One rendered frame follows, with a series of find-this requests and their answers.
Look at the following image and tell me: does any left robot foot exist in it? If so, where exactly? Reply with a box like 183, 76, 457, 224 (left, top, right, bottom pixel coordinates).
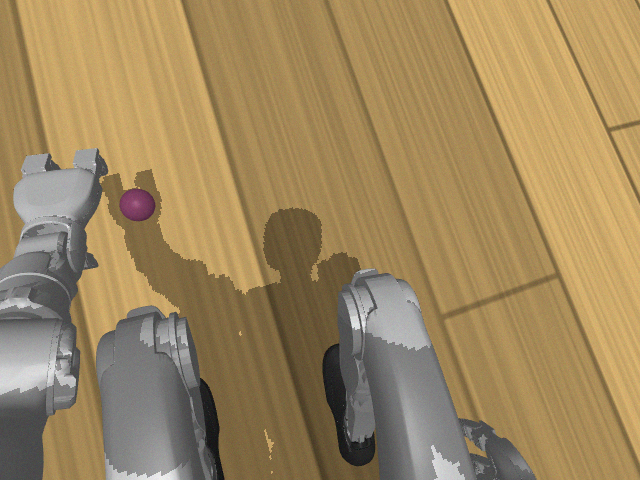
199, 378, 225, 480

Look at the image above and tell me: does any left robot hand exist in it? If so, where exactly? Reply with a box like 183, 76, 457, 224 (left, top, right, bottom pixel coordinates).
13, 148, 108, 270

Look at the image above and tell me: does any right robot foot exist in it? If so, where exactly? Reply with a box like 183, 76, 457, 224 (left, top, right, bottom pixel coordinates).
322, 344, 375, 466

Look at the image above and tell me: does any ball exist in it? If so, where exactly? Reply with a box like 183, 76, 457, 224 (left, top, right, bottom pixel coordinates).
119, 189, 155, 221

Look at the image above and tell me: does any right robot hand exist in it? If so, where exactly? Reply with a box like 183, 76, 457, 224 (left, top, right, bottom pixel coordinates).
458, 418, 537, 480

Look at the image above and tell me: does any left robot arm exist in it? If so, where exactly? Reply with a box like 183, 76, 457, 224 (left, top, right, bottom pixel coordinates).
0, 216, 87, 480

